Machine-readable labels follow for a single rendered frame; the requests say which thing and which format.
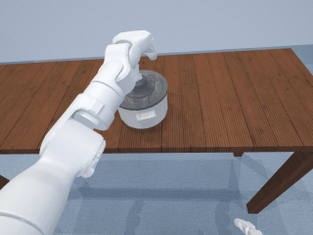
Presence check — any pot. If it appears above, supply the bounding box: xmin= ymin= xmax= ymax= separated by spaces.
xmin=118 ymin=94 xmax=168 ymax=129

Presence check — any left robot forearm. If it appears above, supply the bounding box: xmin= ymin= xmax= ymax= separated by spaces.
xmin=39 ymin=38 xmax=141 ymax=157

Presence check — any table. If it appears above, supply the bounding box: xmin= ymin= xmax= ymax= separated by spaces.
xmin=0 ymin=48 xmax=313 ymax=214

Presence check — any right robot hand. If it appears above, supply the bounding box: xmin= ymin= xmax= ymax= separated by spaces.
xmin=234 ymin=218 xmax=263 ymax=235

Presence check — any lid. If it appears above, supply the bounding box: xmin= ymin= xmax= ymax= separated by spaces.
xmin=119 ymin=70 xmax=168 ymax=111

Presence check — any left robot upper arm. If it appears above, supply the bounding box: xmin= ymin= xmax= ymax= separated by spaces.
xmin=0 ymin=117 xmax=107 ymax=235

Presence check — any left robot hand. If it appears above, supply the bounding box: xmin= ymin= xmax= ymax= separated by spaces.
xmin=112 ymin=30 xmax=157 ymax=81

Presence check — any knob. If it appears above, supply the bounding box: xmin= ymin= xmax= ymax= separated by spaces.
xmin=133 ymin=74 xmax=148 ymax=90

